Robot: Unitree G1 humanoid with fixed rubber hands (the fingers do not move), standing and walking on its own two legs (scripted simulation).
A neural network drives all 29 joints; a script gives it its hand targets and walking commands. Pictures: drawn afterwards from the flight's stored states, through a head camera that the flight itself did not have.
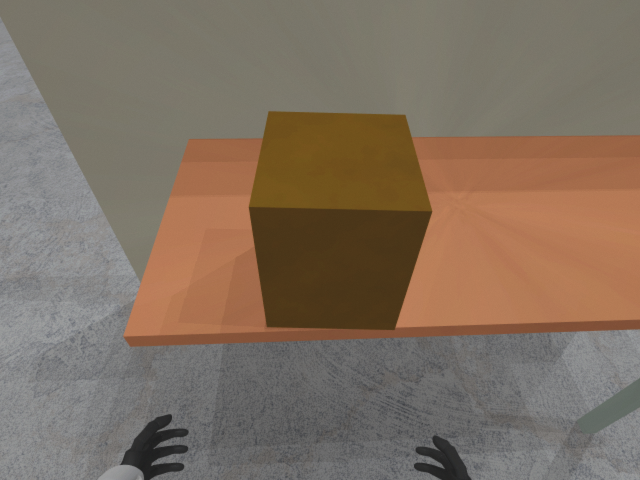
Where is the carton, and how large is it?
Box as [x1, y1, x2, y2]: [249, 111, 431, 329]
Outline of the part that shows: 269,111 249,203 250,218 267,326 394,329 431,213 431,208 405,115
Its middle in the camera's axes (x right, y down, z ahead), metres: +0.02 -0.03 +0.58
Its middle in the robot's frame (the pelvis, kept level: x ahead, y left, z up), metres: +0.48 -0.02 +0.07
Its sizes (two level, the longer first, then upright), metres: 0.210 0.200 0.250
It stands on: a table, 0.73 m high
